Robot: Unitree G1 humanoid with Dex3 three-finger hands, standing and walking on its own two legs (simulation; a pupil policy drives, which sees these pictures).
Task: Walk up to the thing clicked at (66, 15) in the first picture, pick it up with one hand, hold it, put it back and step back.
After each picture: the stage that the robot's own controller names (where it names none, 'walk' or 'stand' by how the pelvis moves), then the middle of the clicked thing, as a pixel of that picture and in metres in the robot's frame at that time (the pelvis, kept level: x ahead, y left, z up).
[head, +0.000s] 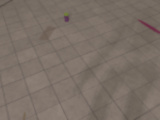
stand; (66, 17) +2.03 +0.28 -0.72
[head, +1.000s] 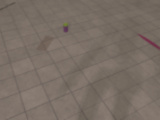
walk; (65, 27) +1.90 +0.23 -0.71
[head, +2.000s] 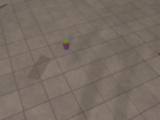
walk; (66, 44) +1.31 +0.21 -0.71
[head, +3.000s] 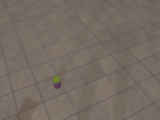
walk; (57, 82) +0.83 +0.24 -0.71
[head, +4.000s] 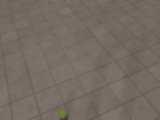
walk; (63, 115) +0.53 +0.22 -0.69
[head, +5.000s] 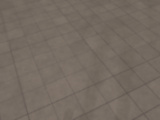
stand; out of the picture +0.37 +0.20 -0.71
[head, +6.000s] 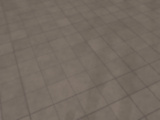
stand; out of the picture +0.38 +0.20 -0.72
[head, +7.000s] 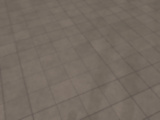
stand; out of the picture +0.38 +0.19 -0.73
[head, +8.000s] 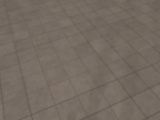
stand; out of the picture +0.37 +0.20 -0.73
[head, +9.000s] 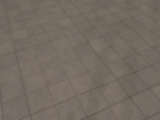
stand; out of the picture +0.36 +0.19 -0.73
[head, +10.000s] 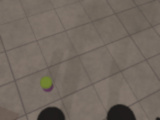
go down; (47, 84) +0.44 +0.18 -0.48
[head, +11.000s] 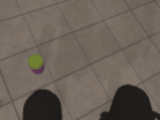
go down; (36, 64) +0.47 +0.20 -0.33
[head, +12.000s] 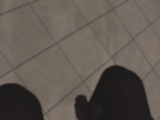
close in; out of the picture +0.46 +0.24 -0.24
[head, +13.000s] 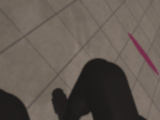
close; out of the picture +0.46 +0.26 -0.24
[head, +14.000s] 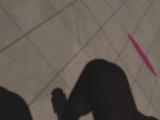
lift; out of the picture +0.44 +0.26 -0.24
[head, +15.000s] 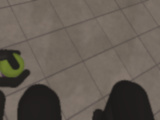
lift; (12, 69) +0.37 +0.24 -0.12
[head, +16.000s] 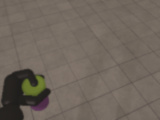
hold; (37, 94) +0.33 +0.18 +0.02
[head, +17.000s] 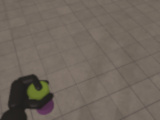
hold; (42, 98) +0.32 +0.17 -0.01
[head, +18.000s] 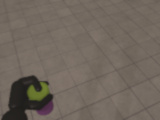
crouch; (41, 99) +0.32 +0.17 -0.02
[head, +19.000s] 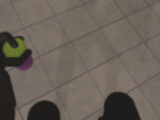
crouch; (19, 55) +0.46 +0.20 -0.10
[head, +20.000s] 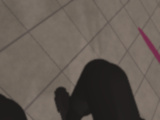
lower; out of the picture +0.46 +0.28 -0.24
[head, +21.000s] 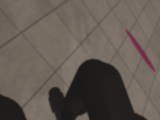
lower; out of the picture +0.46 +0.28 -0.25
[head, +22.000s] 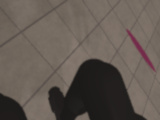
lower; out of the picture +0.47 +0.28 -0.25
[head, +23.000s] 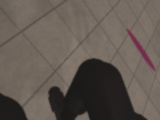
lower; out of the picture +0.47 +0.28 -0.25
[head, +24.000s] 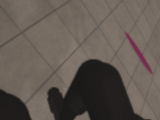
draw back; out of the picture +0.46 +0.26 -0.25
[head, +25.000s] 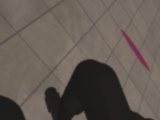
withdraw; out of the picture +0.46 +0.26 -0.26
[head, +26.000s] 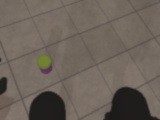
walk; (45, 64) +0.49 +0.18 -0.35
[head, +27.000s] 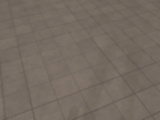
stand; out of the picture +0.40 +0.16 -0.66
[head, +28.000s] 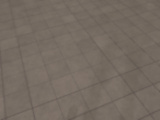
stand; out of the picture +0.42 +0.17 -0.67
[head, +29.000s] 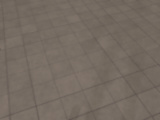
stand; out of the picture +0.42 +0.16 -0.69
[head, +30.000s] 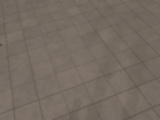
walk; out of the picture +0.43 +0.16 -0.72
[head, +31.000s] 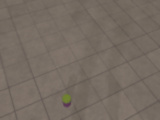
walk; (66, 100) +0.53 +0.12 -0.71
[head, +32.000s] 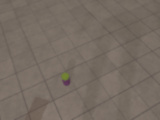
walk; (65, 79) +0.77 +0.23 -0.69
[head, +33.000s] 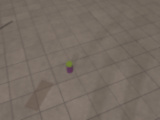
stand; (69, 67) +1.05 +0.19 -0.70
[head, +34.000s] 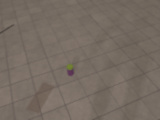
stand; (70, 70) +1.06 +0.18 -0.73
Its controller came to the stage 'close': yes
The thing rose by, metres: 0.71
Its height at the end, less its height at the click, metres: +0.00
